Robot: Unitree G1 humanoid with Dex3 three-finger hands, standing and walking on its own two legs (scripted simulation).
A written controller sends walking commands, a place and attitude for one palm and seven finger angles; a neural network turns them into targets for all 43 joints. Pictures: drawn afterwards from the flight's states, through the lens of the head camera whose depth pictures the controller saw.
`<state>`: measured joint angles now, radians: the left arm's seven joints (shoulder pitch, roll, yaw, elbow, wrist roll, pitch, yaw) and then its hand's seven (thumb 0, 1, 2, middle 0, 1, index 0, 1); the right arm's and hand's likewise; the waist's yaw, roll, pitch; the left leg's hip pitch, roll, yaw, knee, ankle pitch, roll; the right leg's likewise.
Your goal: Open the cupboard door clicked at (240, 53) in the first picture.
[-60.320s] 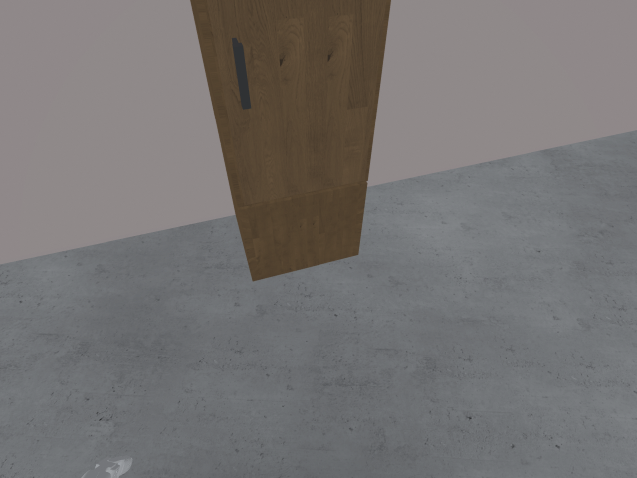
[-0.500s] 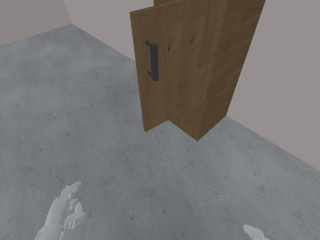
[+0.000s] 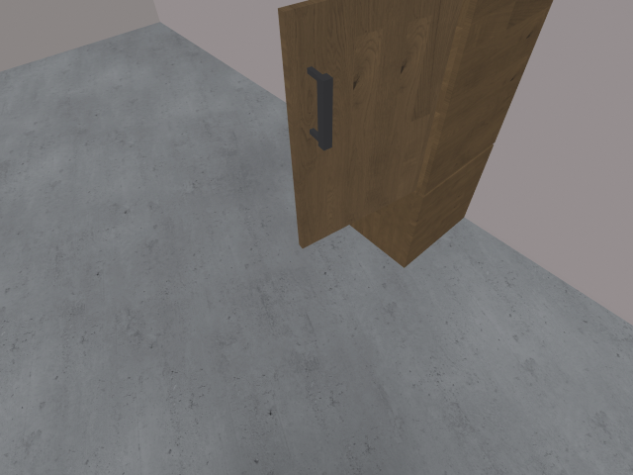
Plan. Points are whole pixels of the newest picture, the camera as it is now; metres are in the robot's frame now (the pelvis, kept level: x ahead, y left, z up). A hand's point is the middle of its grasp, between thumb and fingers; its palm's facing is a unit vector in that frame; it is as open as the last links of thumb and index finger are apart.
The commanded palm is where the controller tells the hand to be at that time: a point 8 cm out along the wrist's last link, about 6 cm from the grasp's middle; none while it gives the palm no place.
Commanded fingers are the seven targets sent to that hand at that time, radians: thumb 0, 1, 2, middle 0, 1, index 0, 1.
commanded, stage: let the arm hang, fingers relaxed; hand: left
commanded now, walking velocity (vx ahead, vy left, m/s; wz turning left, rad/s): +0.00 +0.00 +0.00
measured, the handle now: (319, 109) +0.71 +0.04 +0.07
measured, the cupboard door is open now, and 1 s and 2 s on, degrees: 81 81 81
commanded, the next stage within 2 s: look to check the result in 0.42 s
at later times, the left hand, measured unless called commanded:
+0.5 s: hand out of the picture +0.11 +0.22 -0.15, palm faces -0.03 -0.94 -0.33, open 7.3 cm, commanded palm none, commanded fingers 0.00 0.90 0.90 -0.20 -0.30 -0.20 -0.30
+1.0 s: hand out of the picture +0.12 +0.22 -0.15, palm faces -0.04 -0.94 -0.35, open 7.3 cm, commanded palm none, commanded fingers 0.00 0.90 0.90 -0.20 -0.30 -0.20 -0.30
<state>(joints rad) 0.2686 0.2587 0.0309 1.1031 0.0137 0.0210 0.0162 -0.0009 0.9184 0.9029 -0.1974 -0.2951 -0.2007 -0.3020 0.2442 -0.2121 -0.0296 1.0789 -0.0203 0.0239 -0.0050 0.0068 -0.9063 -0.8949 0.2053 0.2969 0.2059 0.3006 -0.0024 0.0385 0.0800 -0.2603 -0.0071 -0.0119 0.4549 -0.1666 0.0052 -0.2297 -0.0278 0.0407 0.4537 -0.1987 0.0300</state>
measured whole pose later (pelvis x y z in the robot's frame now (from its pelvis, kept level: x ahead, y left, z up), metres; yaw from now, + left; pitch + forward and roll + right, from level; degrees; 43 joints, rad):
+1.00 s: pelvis +0.04 -0.02 +0.01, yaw -1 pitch -1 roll +0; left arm 0.08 0.32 0.02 1.13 0.01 -0.01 0.01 0.00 0.91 0.90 -0.20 -0.30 -0.20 -0.30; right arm 0.08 -0.34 -0.02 1.12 -0.02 0.00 0.00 0.00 -0.91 -0.89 0.21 0.30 0.21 0.30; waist -0.01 0.02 0.09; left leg -0.14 0.02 -0.01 0.33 -0.16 -0.03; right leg -0.12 0.00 0.04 0.34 -0.19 0.01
